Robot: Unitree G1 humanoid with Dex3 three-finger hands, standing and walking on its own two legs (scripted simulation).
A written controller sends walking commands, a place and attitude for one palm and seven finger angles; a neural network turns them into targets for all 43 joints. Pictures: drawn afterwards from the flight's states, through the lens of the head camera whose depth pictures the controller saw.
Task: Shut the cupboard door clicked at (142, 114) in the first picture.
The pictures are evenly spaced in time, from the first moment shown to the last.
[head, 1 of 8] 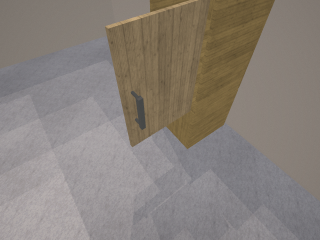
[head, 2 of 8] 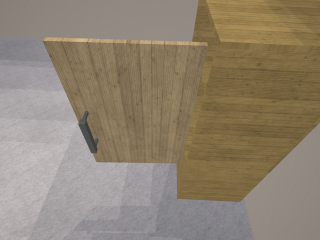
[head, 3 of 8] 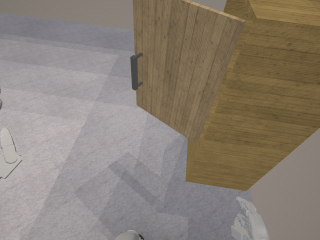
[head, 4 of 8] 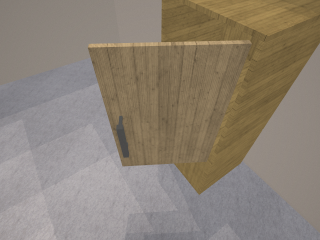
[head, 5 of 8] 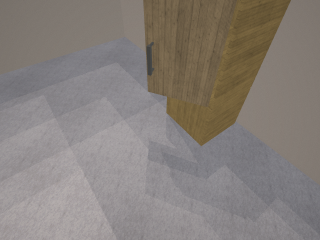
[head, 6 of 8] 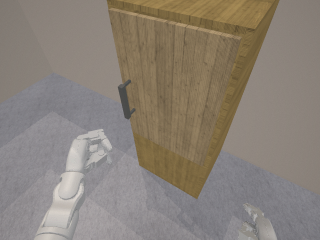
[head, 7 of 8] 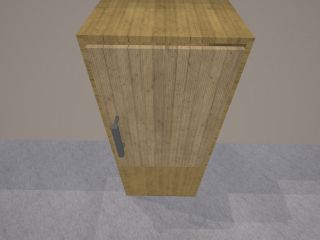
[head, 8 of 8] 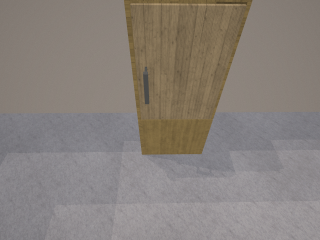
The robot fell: no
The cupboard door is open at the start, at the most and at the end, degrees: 92 92 0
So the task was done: yes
